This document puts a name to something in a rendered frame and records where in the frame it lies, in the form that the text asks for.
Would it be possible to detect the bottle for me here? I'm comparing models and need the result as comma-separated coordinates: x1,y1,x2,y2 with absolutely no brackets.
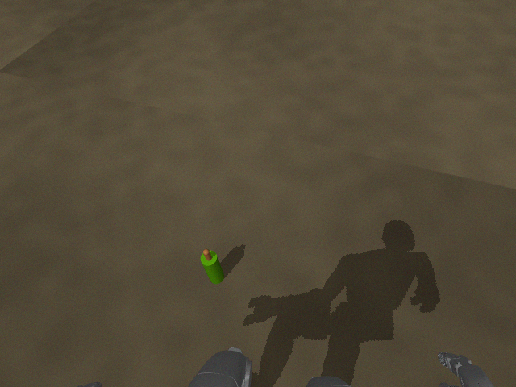
201,249,224,284

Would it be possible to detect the right robot hand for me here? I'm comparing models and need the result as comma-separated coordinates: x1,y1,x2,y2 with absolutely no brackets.
438,352,494,387

